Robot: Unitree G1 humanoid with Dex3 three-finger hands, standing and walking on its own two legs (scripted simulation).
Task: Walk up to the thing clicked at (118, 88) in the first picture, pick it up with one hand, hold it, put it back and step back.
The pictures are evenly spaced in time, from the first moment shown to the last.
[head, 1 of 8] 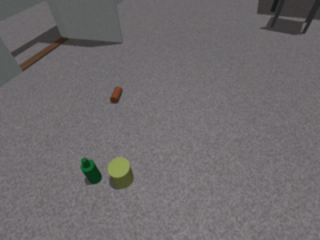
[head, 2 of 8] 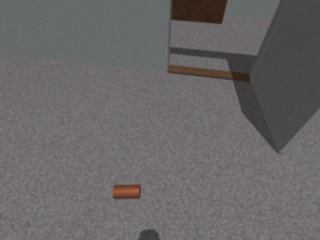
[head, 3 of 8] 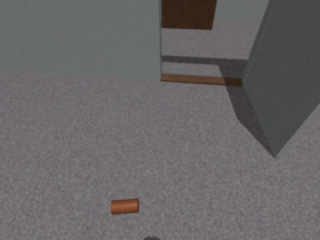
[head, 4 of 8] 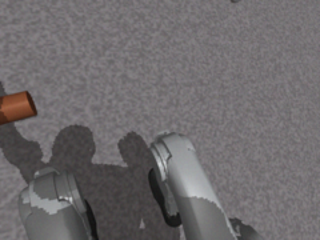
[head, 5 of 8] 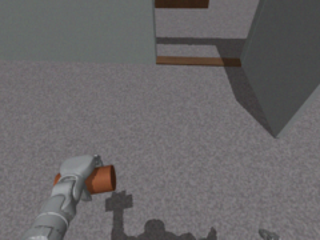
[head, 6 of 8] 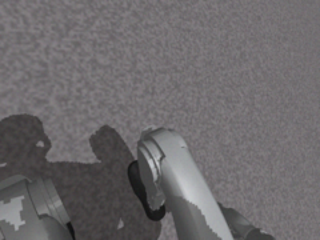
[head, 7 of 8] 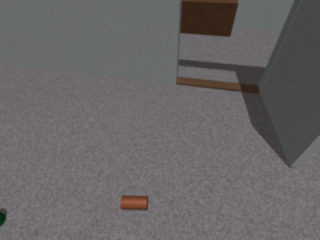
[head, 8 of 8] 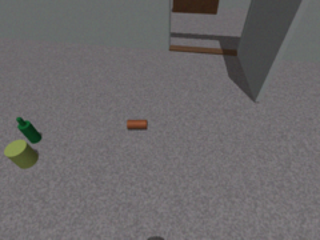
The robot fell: no
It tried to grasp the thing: yes
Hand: left
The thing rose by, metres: 0.68
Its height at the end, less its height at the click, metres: +0.00
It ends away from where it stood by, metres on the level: 0.00
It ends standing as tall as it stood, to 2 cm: yes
